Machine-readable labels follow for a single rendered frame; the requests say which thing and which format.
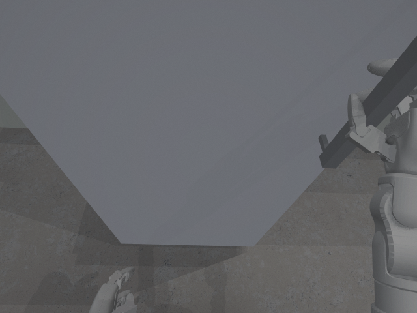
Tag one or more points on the fridge door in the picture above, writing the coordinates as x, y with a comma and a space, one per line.
192, 122

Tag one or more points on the robot right forearm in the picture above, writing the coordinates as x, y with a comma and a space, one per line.
394, 245

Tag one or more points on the robot left hand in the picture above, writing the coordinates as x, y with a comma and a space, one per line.
108, 300

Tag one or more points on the handle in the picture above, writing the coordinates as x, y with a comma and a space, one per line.
396, 84

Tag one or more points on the robot right hand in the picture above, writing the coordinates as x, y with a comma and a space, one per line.
401, 157

